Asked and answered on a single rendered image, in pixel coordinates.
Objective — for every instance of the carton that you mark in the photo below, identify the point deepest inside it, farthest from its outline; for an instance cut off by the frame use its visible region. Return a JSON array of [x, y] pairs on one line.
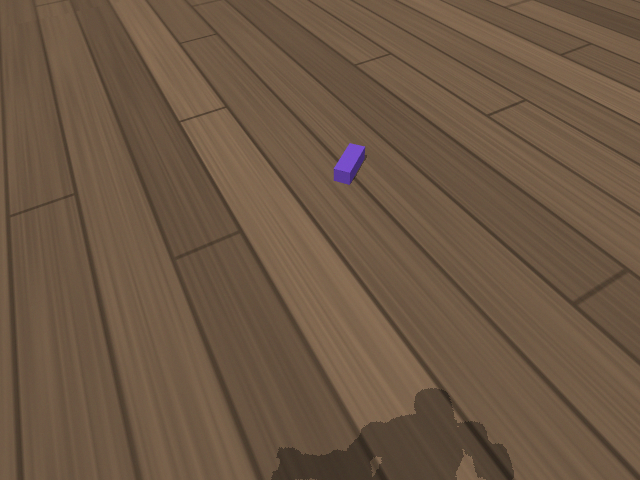
[[349, 163]]

